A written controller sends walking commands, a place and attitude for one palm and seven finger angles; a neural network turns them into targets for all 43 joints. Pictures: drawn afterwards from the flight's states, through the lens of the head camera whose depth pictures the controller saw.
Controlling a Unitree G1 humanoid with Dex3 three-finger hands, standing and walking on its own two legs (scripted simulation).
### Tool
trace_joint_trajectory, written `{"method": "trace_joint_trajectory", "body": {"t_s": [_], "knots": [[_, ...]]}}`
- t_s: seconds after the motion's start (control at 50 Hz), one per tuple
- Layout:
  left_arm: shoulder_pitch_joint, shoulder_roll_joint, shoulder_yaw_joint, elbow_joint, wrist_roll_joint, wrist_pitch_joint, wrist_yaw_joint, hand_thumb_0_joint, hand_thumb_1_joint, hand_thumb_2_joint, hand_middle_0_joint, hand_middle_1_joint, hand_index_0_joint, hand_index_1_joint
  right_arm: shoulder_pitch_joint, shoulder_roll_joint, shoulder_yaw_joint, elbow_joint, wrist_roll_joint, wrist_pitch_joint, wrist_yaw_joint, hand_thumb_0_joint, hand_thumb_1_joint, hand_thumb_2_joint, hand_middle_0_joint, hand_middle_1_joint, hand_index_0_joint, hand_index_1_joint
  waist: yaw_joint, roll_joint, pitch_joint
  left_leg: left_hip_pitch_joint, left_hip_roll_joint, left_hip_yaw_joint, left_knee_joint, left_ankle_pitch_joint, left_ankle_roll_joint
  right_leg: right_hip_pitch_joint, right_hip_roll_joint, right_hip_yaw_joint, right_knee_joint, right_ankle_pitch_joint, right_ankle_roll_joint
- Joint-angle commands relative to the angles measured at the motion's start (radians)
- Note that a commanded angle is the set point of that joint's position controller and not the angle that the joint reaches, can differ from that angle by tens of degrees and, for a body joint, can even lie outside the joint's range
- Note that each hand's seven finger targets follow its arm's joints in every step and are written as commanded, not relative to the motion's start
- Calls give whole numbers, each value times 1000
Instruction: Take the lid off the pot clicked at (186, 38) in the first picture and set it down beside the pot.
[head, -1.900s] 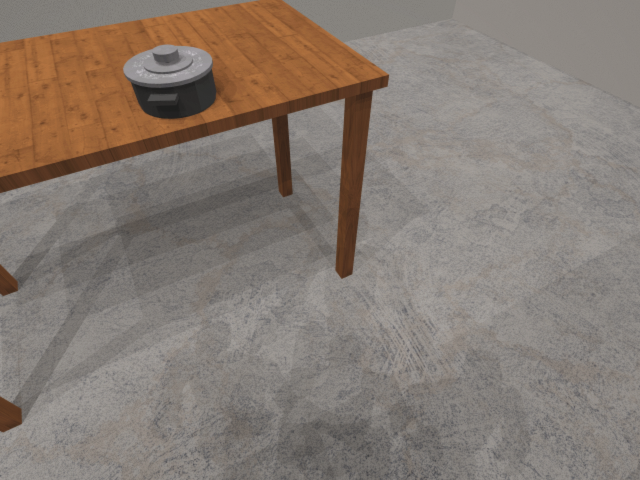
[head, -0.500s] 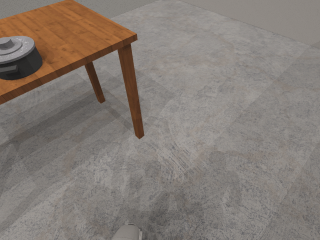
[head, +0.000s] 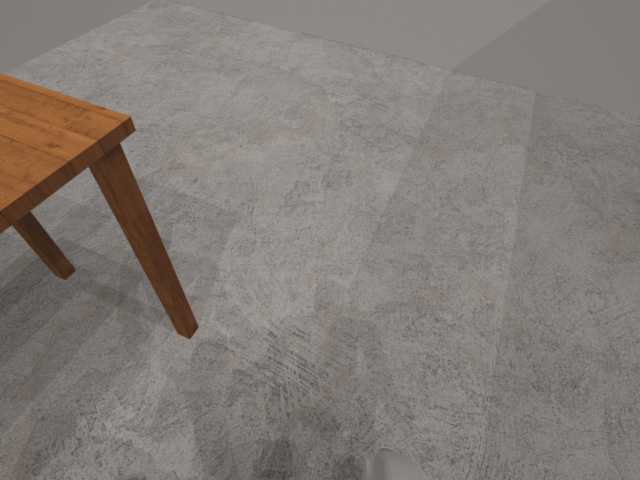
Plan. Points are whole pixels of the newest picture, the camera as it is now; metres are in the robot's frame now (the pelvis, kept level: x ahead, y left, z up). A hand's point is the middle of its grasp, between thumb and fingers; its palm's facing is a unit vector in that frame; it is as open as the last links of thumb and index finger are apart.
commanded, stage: walk to a spot facing it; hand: left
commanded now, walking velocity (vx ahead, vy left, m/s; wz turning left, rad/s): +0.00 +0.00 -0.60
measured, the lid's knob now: out of the picture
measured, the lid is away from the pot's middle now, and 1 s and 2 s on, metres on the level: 0.00 0.00 0.00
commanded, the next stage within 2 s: turn to face it in 1.74 s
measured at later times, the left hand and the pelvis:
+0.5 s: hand (231, 409) +0.24 +0.15 -0.17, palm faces -0.29 -0.94 -0.20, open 7.4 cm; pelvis +0.07 +0.01 -0.01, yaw -18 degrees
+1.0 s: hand (257, 390) +0.27 +0.12 -0.17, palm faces -0.56 -0.79 -0.26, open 7.4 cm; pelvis +0.07 +0.00 -0.02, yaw -36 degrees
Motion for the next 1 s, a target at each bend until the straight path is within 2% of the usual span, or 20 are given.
{"method": "trace_joint_trajectory", "body": {"t_s": [0.0,0.06,0.1,0.12,0.14,0.16,0.28,0.36,0.46,0.5,0.52,0.54,0.58,0.64,0.8,0.9,0.92,0.94,0.96,0.98], "knots": [[-60,-20,-23,-86,3,-7,-9,0,900,900,-200,-300,-200,-300,49,-172,-43,-49,-11,-6,-3,0,-900,-900,200,300,200,300,-32,169,-9,29,271,-66,-95,595,109,44,-9,-19,-193,37,-4],[-96,-1,-23,-105,3,-13,-6,0,900,900,-200,-300,-200,-300,51,-201,-52,-49,-13,7,-1,0,-900,-900,200,300,200,300,-38,170,-11,40,293,-40,-17,637,92,138,15,-42,-293,23,-29],[-16,41,-15,-90,6,-28,0,0,900,900,-200,-300,-200,-300,53,-215,-55,-55,-9,15,3,0,-900,-900,200,300,200,300,14,128,-65,2,272,-3,181,699,44,326,55,-64,-417,64,-51],[96,112,-1,-64,10,-45,8,0,900,900,-200,-300,-200,-300,64,-204,-49,-69,-2,21,11,0,-900,-900,200,300,200,300,71,22,-148,-155,235,31,433,543,-14,578,-12,23,-511,246,-95],[196,245,29,-50,4,-57,25,0,900,900,-200,-300,-200,-300,79,-132,-32,-113,9,25,18,0,-900,-900,200,300,200,300,93,-236,-266,-444,36,35,787,-238,-87,779,-337,509,-570,693,-250],[221,276,34,-39,-24,-49,39,0,900,900,-200,-300,-200,-300,33,-156,-35,-131,7,29,-2,0,-900,-900,200,300,200,300,99,-136,-303,-473,38,-161,895,-358,-76,744,-395,514,-582,837,-327],[-100,155,-2,-127,-3,-22,56,0,900,900,-200,-300,-200,-300,44,-141,-31,-90,-8,81,-2,0,-900,-900,200,300,200,300,-47,-54,-107,-290,62,-205,672,-133,-90,241,-174,306,-710,200,-210],[-78,155,0,-126,-2,-12,42,0,900,900,-200,-300,-200,-300,12,-125,-31,-113,-8,78,5,0,-900,-900,200,300,200,300,-26,-103,-73,-266,9,-187,504,-104,-79,187,-120,362,-753,-42,-198],[-56,151,10,-132,-5,-4,36,0,900,900,-200,-300,-200,-300,27,-113,-31,-129,6,53,-5,0,-900,-900,200,300,200,300,-30,-135,-129,-138,-50,-178,192,-71,-60,231,-83,427,-682,88,-172],[-66,98,1,-150,-15,2,34,0,900,900,-200,-300,-200,-300,93,-163,-42,-122,6,37,-17,0,-900,-900,200,300,200,300,-68,-9,-147,64,52,-294,-92,-46,-20,81,13,357,-538,5,-85],[-58,39,-7,-172,-22,3,21,0,900,900,-200,-300,-200,-300,65,-260,-61,-144,-9,34,-16,0,-900,-900,200,300,200,300,-63,294,-96,86,310,-578,-243,-113,66,-94,153,181,-274,-177,-18],[-60,70,4,-171,-3,3,19,0,900,900,-200,-300,-200,-300,0,-276,-63,-161,-9,36,-15,0,-900,-900,200,300,200,300,-50,329,-49,-35,432,-635,-279,-91,133,-93,102,121,-41,-242,10],[-13,86,23,-121,4,2,4,0,900,900,-200,-300,-200,-300,-110,-197,-42,-182,-9,27,-18,0,-900,-900,200,300,200,300,7,176,-31,-106,321,-451,-218,75,119,-44,62,121,136,-144,20],[10,41,10,-90,-4,11,-3,0,900,900,-200,-300,-200,-300,-89,-175,-43,-161,-9,24,-17,0,-900,-900,200,300,200,300,-5,189,-56,11,234,-235,-151,308,95,-38,43,73,132,-88,43],[-67,5,-10,-89,-6,5,-1,0,900,900,-200,-300,-200,-300,20,-213,-73,-88,-12,39,-4,0,-900,-900,200,300,200,300,-70,245,-59,90,294,-124,-61,531,109,106,29,-30,-216,-150,28],[42,46,-1,-52,-4,-18,9,0,900,900,-200,-300,-200,-300,-14,-223,-84,-88,-6,46,6,0,-900,-900,200,300,200,300,-2,197,-107,-11,270,-34,165,471,14,386,53,-59,-561,88,-23],[111,136,16,-34,3,-31,20,0,900,900,-200,-300,-200,-300,0,-179,-75,-106,3,49,11,0,-900,-900,200,300,200,300,29,-15,-159,-208,211,10,373,276,-48,607,-100,132,-629,321,-86],[185,238,40,-15,-2,-38,35,0,900,900,-200,-300,-200,-300,-76,-104,-48,-165,2,51,14,0,-900,-900,200,300,200,300,73,-266,-159,-471,61,-24,603,-309,-93,689,-337,444,-641,722,-207],[215,233,43,-5,-15,-33,50,0,900,900,-200,-300,-200,-300,-133,-131,-47,-175,6,64,-5,0,-900,-900,200,300,200,300,98,-227,-167,-475,65,-188,682,-344,-77,608,-336,432,-645,714,-259],[151,203,42,-13,-13,-25,56,0,900,900,-200,-300,-200,-300,-162,-128,-49,-172,6,69,-9,0,-900,-900,200,300,200,300,76,-201,-123,-496,72,-217,726,-294,-76,565,-297,426,-648,585,-269]]}}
